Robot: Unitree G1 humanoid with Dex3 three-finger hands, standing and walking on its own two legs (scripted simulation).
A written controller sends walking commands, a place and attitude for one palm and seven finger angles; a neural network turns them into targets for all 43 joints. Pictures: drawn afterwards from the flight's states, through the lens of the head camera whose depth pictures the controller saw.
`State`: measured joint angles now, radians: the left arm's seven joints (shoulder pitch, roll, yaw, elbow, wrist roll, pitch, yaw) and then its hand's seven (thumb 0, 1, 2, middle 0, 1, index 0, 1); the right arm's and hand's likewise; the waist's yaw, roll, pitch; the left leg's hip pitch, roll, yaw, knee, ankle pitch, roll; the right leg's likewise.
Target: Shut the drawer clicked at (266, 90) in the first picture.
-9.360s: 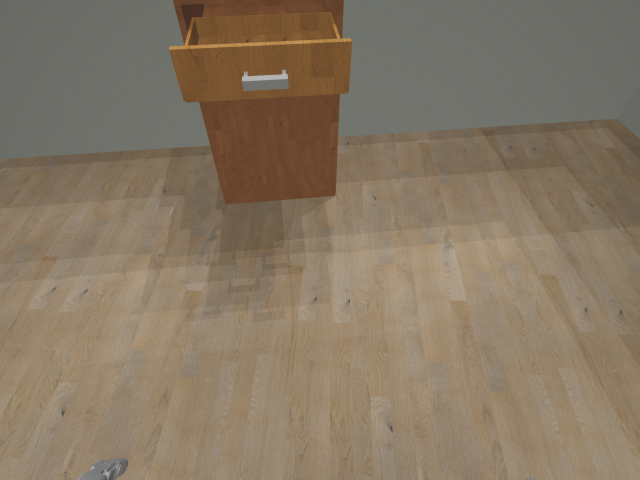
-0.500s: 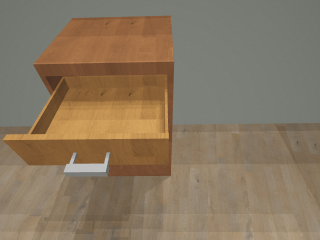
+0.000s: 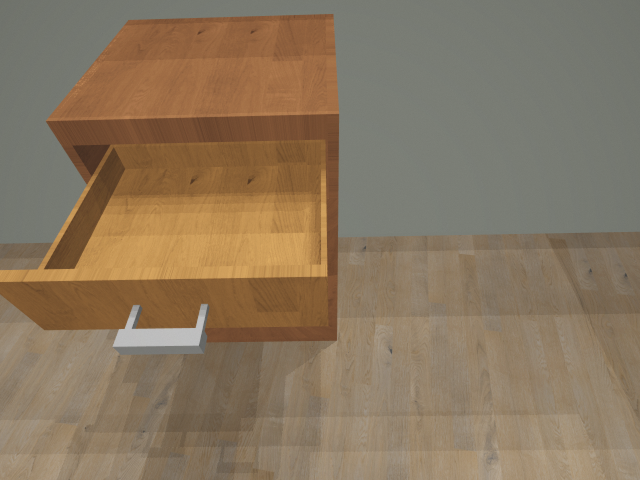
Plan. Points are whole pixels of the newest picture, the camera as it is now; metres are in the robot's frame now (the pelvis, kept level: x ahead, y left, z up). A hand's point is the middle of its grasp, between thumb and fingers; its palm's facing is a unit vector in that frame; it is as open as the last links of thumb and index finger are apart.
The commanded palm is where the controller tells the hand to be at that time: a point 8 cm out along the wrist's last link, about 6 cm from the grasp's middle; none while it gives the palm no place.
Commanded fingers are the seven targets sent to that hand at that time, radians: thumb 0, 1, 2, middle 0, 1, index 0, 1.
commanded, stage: look again from close up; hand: left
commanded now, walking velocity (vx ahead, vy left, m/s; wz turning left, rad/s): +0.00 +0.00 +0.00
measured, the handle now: (165, 326) +0.32 +0.24 -0.02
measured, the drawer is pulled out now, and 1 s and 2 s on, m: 0.30 0.29 0.29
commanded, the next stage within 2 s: raise the hand and make a fist in 0.28 s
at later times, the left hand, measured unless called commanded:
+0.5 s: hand out of the picture +0.12 +0.19 -0.09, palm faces +0.23 -0.95 -0.22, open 7.1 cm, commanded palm +0.09 +0.22 -0.06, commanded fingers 0.00 0.90 0.90 -0.34 -0.45 -0.34 -0.45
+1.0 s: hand (179, 465) +0.15 +0.17 -0.01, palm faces +0.01 -1.00 -0.05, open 4.9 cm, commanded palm +0.11 +0.23 -0.01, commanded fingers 0.00 0.90 0.90 -0.84 -0.99 -0.84 -0.99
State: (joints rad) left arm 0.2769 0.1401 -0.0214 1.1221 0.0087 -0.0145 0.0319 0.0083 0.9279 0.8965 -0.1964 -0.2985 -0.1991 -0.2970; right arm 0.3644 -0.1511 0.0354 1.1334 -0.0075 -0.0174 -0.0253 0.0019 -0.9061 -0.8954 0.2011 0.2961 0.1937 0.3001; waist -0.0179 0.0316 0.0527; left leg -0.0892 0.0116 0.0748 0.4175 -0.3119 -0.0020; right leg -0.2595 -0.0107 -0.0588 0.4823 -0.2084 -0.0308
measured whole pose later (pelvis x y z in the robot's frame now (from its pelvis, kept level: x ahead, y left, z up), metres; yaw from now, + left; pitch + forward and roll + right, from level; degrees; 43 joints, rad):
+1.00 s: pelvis -0.03 +0.00 -0.08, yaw +4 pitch +11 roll -2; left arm 0.49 0.19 0.06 -0.17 -0.20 -0.37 -0.26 0.01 0.90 0.90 -0.65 -0.79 -0.65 -0.78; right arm 0.18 -0.18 0.06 0.47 0.02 -0.24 -0.02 0.01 -0.90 -0.90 0.20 0.30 0.20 0.30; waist 0.04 0.03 -0.11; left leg -0.74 0.02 -0.02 1.11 -0.57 0.00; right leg -0.82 -0.05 -0.14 1.04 -0.41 -0.04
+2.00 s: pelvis +0.00 +0.02 -0.03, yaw +4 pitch +5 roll -2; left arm 0.68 0.22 0.11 -0.45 -0.23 -0.18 -0.20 0.01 0.90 0.90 -1.39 -1.60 -1.40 -1.59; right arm 0.25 -0.22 0.05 0.54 0.06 -0.32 -0.04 0.01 -0.90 -0.90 0.21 0.30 0.20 0.30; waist 0.04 0.05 -0.10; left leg -0.40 0.01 0.00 0.83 -0.51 0.02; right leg -0.50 -0.04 -0.12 0.78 -0.36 0.00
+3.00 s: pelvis -0.02 +0.01 -0.04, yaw +3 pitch +9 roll -1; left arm 0.43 0.21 0.13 -0.10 -0.23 -0.33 -0.22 0.01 0.90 0.90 -1.39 -1.60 -1.40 -1.60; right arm 0.25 -0.25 0.03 0.58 0.02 -0.31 -0.04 0.01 -0.90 -0.90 0.20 0.30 0.20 0.30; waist -0.01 0.04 -0.08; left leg -0.55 0.01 0.01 0.90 -0.50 0.01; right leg -0.65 -0.05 -0.11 0.85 -0.35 -0.02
